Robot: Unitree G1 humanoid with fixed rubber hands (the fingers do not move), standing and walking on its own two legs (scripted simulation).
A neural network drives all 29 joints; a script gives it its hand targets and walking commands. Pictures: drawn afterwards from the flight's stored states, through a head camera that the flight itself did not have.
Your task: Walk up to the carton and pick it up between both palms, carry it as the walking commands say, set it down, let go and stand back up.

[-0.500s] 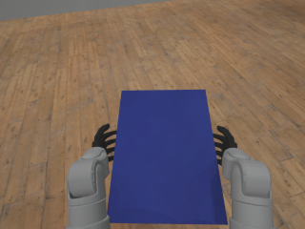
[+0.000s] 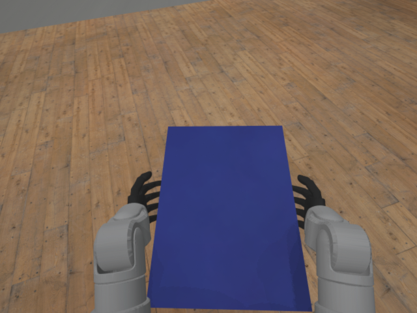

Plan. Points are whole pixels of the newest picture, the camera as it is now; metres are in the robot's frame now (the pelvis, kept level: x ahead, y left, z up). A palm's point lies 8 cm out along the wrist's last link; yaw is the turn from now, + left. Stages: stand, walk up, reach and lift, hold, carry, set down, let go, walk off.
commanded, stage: carry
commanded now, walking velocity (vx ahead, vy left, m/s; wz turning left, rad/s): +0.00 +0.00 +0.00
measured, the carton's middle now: (224, 223) +0.29 +0.00 +0.00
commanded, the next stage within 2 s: hold in 1.74 s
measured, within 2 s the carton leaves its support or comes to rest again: neither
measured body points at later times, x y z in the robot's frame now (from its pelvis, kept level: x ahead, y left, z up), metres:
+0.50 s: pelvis +0.01 +0.05 +0.00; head +0.00 +0.04 +0.45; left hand +0.30 +0.21 +0.05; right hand +0.30 -0.10 +0.04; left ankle +0.02 +0.13 -0.73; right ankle +0.07 -0.03 -0.73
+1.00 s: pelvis +0.02 +0.08 +0.00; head +0.01 +0.07 +0.45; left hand +0.31 +0.24 +0.03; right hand +0.31 -0.07 +0.02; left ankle +0.02 +0.13 -0.73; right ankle +0.07 -0.03 -0.73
